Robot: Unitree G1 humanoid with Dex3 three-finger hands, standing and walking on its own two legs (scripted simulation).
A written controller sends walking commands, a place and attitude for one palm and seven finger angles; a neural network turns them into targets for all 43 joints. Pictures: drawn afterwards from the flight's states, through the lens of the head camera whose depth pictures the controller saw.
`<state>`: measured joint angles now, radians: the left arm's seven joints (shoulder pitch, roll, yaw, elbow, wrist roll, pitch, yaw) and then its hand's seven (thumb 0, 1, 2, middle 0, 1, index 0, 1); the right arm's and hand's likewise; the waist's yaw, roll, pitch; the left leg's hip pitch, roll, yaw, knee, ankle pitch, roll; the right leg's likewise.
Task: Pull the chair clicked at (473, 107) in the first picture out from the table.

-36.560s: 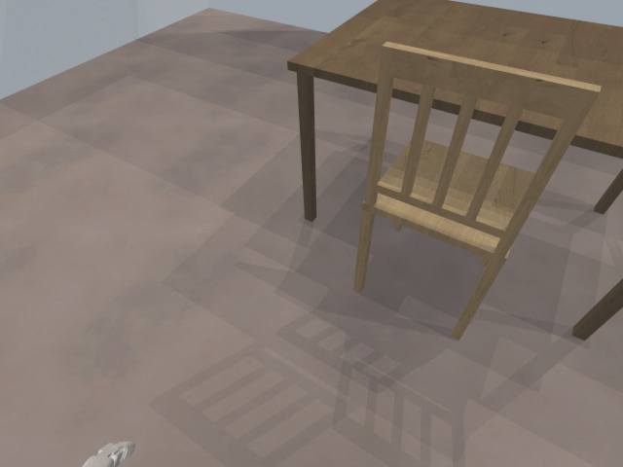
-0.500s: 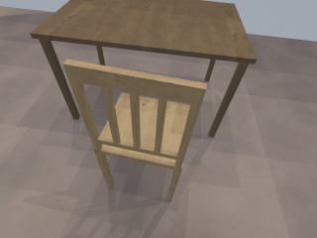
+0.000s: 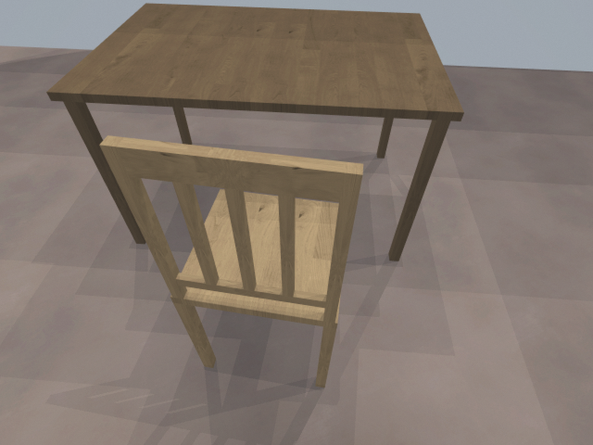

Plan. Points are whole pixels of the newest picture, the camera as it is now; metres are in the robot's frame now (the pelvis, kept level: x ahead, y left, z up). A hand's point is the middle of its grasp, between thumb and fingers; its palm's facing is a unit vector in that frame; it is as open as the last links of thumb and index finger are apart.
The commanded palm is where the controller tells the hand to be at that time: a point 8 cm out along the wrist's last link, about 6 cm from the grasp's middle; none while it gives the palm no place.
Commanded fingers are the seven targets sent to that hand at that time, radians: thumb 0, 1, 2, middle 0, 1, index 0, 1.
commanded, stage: let the arm hang, fingers relaxed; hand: left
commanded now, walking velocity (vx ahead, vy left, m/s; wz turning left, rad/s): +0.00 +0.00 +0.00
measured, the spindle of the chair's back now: (243, 243) +0.48 +0.14 -0.07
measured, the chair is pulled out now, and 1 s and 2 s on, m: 0.30 0.30 0.30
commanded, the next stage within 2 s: look to check the result in 0.12 s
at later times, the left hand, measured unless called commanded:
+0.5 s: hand out of the picture -0.02 +0.16 -0.18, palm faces +0.04 -0.98 -0.18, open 7.4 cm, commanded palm none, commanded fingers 0.00 0.90 0.90 -0.20 -0.30 -0.20 -0.30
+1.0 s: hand out of the picture -0.01 +0.16 -0.17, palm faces +0.04 -0.98 -0.19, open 7.4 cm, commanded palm none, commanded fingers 0.00 0.90 0.90 -0.20 -0.30 -0.20 -0.30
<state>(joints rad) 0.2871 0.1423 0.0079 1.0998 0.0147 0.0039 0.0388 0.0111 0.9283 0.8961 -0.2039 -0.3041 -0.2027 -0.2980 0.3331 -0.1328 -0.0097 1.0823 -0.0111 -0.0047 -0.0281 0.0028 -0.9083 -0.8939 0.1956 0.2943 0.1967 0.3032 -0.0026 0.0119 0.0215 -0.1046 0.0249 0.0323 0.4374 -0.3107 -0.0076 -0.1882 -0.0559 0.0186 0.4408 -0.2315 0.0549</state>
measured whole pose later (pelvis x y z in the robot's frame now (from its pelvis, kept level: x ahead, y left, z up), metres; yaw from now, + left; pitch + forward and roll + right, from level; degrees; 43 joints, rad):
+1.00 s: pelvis +0.00 +0.00 +0.00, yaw +0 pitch -1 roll +0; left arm 0.29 0.12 0.01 1.11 0.01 0.00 0.04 0.01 0.91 0.90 -0.20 -0.30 -0.20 -0.30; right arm 0.33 -0.12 -0.01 1.10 -0.01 -0.01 -0.04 0.00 -0.91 -0.89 0.20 0.29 0.20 0.30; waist 0.00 0.01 0.05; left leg -0.11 0.02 0.04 0.43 -0.30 -0.01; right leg -0.20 -0.06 0.02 0.44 -0.23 0.05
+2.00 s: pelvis -0.01 -0.02 +0.00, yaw +1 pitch -1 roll +1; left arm 0.24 0.17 0.00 1.10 0.02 -0.01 0.03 0.00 0.90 0.90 -0.20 -0.30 -0.20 -0.30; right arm 0.26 -0.17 0.01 1.11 -0.01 -0.02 -0.02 0.00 -0.91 -0.89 0.20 0.29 0.20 0.30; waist 0.01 0.01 0.05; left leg -0.13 0.04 0.00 0.45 -0.30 -0.04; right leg -0.22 -0.05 -0.01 0.50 -0.25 0.02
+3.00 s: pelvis -0.01 -0.01 +0.00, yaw +1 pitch -1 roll +1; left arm 0.29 0.14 0.01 1.10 0.02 -0.01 0.03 0.00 0.90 0.90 -0.20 -0.30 -0.20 -0.30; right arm 0.30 -0.13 0.00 1.12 -0.01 -0.02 -0.02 0.00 -0.91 -0.89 0.20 0.29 0.20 0.30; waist 0.02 -0.01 0.05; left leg -0.14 0.03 0.02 0.46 -0.30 -0.03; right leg -0.23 -0.05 0.01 0.49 -0.24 0.03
